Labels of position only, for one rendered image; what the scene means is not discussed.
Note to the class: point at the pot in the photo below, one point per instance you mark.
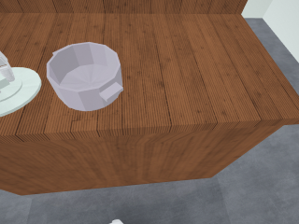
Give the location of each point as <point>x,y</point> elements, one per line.
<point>85,76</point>

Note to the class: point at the lid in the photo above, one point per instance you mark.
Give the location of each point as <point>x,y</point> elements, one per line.
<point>19,92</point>

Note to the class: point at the left robot hand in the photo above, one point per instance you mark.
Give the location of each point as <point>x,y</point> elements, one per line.
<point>5,68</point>

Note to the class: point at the knob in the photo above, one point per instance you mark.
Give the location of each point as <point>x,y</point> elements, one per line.
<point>3,82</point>

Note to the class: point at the table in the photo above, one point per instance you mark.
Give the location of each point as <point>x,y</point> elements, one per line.
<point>199,91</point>

